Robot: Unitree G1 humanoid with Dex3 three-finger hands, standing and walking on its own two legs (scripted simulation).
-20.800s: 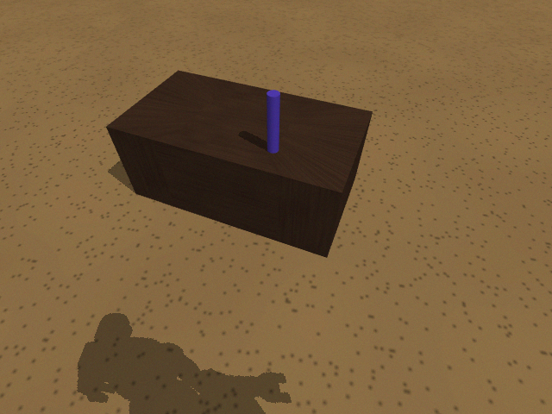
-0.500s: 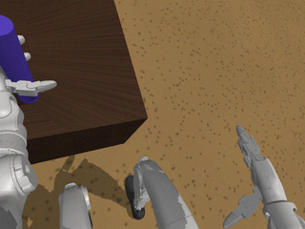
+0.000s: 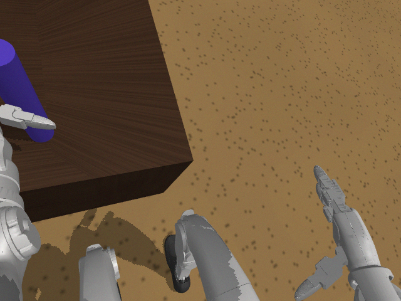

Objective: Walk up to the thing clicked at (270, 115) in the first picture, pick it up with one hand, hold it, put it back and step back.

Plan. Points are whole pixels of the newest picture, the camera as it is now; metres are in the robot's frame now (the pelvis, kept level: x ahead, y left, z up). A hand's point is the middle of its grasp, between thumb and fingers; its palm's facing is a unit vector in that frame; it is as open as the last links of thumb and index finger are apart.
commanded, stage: withdraw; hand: left
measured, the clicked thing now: (23, 102) +0.53 +0.19 -0.04
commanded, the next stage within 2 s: rise in 0.12 s
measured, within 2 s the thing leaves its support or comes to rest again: neither
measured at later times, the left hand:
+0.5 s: hand out of the picture +0.52 +0.29 +0.11, palm faces +0.28 -0.93 -0.24, open 17.5 cm
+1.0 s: hand out of the picture +0.35 +0.23 +0.09, palm faces +0.19 -0.95 -0.26, open 17.6 cm
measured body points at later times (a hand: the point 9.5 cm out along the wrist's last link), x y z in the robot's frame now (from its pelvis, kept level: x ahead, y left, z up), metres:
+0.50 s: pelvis +0.03 +0.01 +0.10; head +0.16 +0.05 +0.53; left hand +0.50 +0.34 +0.13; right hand +0.18 -0.25 +0.10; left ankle +0.03 +0.11 -0.55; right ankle +0.10 -0.13 -0.55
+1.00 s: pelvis +0.06 +0.00 +0.15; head +0.11 +0.01 +0.59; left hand +0.33 +0.28 +0.11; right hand +0.23 -0.22 +0.10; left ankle +0.03 +0.11 -0.55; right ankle +0.10 -0.13 -0.55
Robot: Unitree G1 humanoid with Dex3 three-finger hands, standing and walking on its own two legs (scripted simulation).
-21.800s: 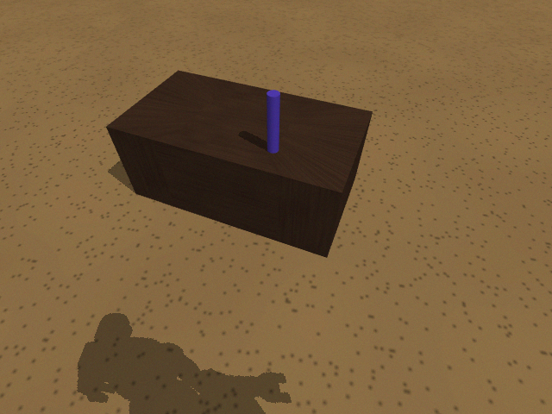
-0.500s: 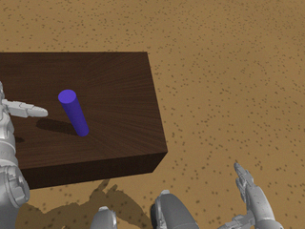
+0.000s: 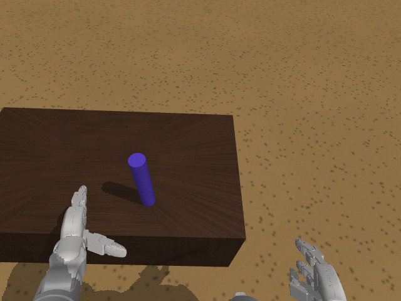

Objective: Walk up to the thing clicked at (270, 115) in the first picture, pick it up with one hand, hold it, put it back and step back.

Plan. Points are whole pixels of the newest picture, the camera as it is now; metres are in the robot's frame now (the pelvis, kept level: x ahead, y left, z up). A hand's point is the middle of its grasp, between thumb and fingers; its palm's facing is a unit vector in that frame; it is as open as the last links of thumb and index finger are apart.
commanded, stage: home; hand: left
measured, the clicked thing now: (143, 182) +0.47 +0.18 -0.19
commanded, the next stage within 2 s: none
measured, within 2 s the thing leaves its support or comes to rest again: neither
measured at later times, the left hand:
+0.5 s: hand (114, 296) +0.16 +0.17 -0.06, palm faces +0.14 -0.95 -0.29, open 17.3 cm
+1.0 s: hand out of the picture +0.05 +0.23 -0.09, palm faces +0.00 -0.91 -0.42, open 17.3 cm
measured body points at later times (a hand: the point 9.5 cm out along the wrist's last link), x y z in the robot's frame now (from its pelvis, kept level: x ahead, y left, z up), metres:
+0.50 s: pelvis -0.01 -0.02 +0.01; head +0.01 -0.02 +0.46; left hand +0.14 +0.22 -0.04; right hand +0.15 -0.25 -0.08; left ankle -0.03 +0.12 -0.69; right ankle +0.03 -0.13 -0.69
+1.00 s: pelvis -0.01 -0.03 +0.03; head -0.02 -0.05 +0.48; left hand +0.05 +0.28 -0.07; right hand +0.08 -0.31 -0.11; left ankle -0.03 +0.12 -0.69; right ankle +0.03 -0.13 -0.69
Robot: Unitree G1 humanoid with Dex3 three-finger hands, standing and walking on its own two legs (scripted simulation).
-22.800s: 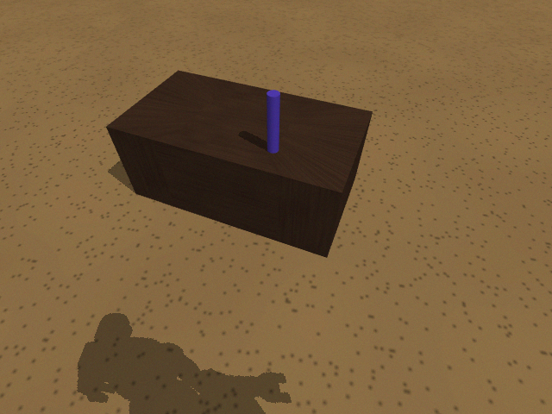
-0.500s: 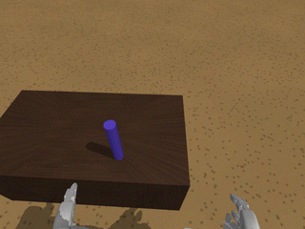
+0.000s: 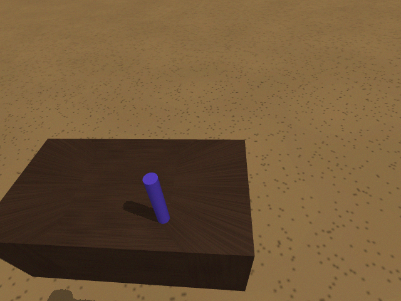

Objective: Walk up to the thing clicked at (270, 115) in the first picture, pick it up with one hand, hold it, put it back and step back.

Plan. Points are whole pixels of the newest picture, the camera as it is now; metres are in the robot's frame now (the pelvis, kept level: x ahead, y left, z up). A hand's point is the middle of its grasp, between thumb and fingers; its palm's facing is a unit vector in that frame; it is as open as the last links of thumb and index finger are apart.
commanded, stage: home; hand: left
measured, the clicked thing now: (157, 200) +0.49 +0.19 -0.22
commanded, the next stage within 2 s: stand in 1.28 s
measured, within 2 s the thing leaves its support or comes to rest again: neither
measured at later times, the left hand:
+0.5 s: hand out of the picture +0.06 +0.24 -0.13, palm faces +0.00 -0.92 -0.38, open 17.5 cm
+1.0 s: hand out of the picture +0.06 +0.25 -0.13, palm faces +0.00 -0.92 -0.38, open 17.7 cm
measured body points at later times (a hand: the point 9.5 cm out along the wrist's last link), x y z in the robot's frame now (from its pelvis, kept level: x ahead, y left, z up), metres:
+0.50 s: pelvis +0.00 -0.01 +0.02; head -0.01 -0.03 +0.47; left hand +0.06 +0.29 -0.10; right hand +0.07 -0.29 -0.13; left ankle -0.02 +0.14 -0.73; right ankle +0.03 -0.11 -0.73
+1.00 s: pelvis +0.00 -0.01 +0.02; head +0.00 -0.03 +0.47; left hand +0.06 +0.30 -0.10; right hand +0.07 -0.30 -0.13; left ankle -0.02 +0.14 -0.73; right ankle +0.03 -0.11 -0.73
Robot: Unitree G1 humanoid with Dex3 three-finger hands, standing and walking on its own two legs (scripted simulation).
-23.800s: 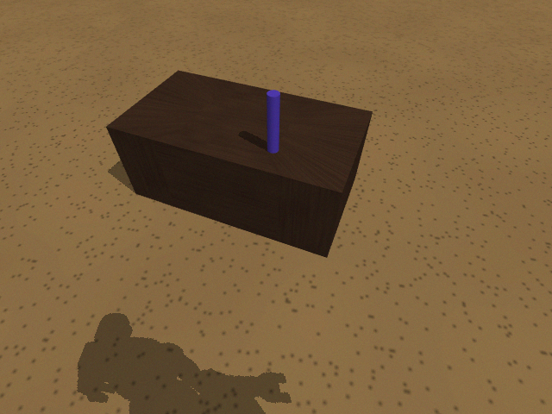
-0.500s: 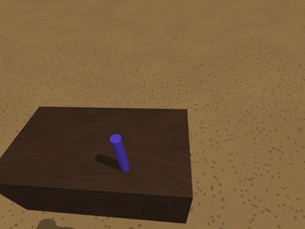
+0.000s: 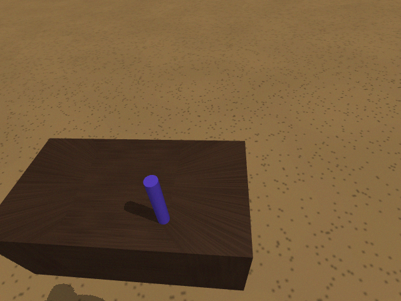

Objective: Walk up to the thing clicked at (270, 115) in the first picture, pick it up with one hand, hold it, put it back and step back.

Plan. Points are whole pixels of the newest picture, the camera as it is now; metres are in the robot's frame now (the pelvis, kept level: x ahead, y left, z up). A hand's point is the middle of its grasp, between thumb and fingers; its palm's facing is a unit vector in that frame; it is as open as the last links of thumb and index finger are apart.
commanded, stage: home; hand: left
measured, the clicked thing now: (158, 201) +0.48 +0.19 -0.24
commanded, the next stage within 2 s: stand in 0.28 s
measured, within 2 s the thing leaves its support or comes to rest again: neither
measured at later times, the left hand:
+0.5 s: hand out of the picture +0.08 +0.25 -0.15, palm faces -0.01 -0.93 -0.37, open 17.1 cm
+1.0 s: hand out of the picture +0.09 +0.25 -0.15, palm faces -0.02 -0.93 -0.36, open 7.8 cm
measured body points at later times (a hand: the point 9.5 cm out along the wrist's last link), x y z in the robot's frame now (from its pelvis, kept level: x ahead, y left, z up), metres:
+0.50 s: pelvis +0.01 +0.00 +0.00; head +0.01 -0.02 +0.45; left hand +0.08 +0.30 -0.12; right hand +0.07 -0.30 -0.15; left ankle -0.02 +0.15 -0.75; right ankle +0.03 -0.10 -0.75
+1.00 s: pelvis +0.01 +0.00 +0.00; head +0.01 -0.02 +0.45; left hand +0.09 +0.30 -0.12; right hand +0.07 -0.30 -0.14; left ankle -0.02 +0.15 -0.75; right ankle +0.03 -0.10 -0.75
